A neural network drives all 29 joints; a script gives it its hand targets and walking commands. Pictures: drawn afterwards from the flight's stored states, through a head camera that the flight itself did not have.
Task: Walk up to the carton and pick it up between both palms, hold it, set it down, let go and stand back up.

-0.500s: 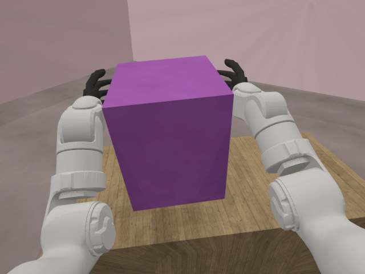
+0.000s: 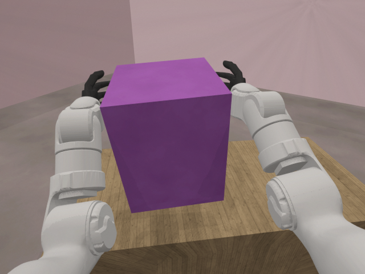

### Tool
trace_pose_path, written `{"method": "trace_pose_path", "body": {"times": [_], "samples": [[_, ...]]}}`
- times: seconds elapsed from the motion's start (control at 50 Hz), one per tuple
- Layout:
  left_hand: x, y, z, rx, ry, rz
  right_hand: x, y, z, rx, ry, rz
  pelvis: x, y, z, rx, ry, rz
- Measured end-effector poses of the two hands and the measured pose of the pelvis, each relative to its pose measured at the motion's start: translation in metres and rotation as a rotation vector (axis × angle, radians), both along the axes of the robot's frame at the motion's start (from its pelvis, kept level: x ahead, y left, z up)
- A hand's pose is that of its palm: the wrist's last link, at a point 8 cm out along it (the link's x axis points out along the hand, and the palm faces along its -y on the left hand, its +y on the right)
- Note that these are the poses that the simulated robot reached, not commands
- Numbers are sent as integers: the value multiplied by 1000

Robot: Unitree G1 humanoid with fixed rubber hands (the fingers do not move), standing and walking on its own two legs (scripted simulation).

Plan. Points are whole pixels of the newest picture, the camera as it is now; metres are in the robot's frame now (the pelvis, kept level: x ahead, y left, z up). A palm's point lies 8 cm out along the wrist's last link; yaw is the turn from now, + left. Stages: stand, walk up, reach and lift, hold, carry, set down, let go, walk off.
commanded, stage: hold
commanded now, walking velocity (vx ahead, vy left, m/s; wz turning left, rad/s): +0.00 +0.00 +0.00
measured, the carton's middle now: (169, 131) +0.37 +0.00 +0.23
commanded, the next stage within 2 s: set down in 1.04 s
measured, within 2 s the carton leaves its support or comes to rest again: neither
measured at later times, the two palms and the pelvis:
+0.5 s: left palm (94, 106) +0.37 +0.15 +0.29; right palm (237, 96) +0.37 -0.14 +0.31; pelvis +0.00 +0.00 +0.00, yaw +0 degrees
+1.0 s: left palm (94, 105) +0.37 +0.15 +0.29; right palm (238, 95) +0.37 -0.14 +0.31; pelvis +0.00 +0.00 +0.00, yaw -1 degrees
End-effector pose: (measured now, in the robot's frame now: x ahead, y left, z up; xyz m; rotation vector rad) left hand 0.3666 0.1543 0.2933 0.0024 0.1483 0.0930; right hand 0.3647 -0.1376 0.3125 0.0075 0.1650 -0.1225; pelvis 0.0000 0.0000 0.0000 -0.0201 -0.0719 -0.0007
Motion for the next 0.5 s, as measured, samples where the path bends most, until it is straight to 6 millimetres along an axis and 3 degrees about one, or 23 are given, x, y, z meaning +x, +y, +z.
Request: {"method": "trace_pose_path", "body": {"times": [0.5], "samples": [[4,-4,-2,15,-2,5,4,-4,-5,11,-5,-3,1,1,0,-3,5,-4]]}}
